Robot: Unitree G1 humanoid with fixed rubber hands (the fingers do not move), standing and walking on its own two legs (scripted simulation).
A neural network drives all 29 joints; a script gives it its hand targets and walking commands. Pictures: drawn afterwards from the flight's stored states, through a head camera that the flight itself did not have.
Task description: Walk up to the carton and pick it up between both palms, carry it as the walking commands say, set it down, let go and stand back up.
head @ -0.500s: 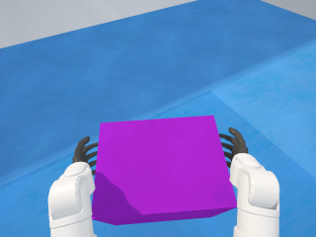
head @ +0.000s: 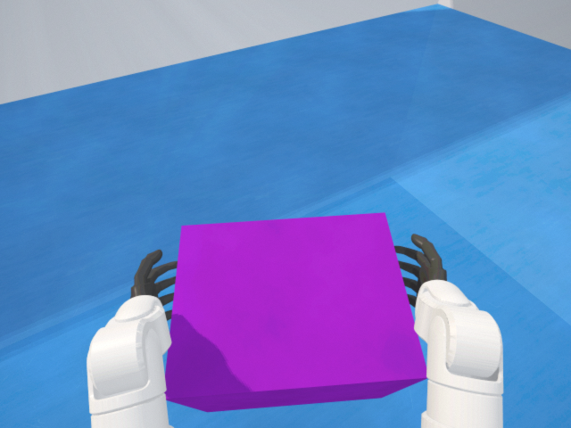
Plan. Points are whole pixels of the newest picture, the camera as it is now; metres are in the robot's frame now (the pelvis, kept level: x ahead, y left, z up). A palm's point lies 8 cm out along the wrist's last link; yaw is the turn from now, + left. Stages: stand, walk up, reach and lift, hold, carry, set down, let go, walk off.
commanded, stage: carry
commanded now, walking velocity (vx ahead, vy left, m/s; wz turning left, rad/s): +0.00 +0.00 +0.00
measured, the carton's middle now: (290, 319) +0.28 +0.01 -0.01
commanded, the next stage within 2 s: none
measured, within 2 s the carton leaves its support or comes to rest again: neither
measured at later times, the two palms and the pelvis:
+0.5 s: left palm (131, 302) +0.26 +0.21 +0.09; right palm (418, 288) +0.26 -0.15 +0.11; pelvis -0.01 +0.03 +0.01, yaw -1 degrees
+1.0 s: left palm (168, 292) +0.27 +0.16 +0.09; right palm (447, 278) +0.28 -0.19 +0.10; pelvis +0.01 -0.01 +0.00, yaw -1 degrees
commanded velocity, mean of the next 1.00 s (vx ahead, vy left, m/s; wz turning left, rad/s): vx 0.00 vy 0.00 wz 0.00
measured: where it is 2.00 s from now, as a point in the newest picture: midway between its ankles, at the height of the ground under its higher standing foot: outside the picture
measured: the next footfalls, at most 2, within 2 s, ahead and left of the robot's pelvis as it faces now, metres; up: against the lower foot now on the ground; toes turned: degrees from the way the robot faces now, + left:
none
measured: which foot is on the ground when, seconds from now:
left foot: down 0.00-1.00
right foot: down 0.00-1.00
